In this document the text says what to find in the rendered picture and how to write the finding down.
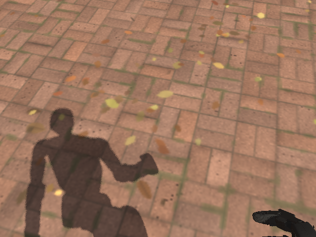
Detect right robot hand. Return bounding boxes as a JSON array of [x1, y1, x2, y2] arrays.
[[252, 209, 316, 237]]

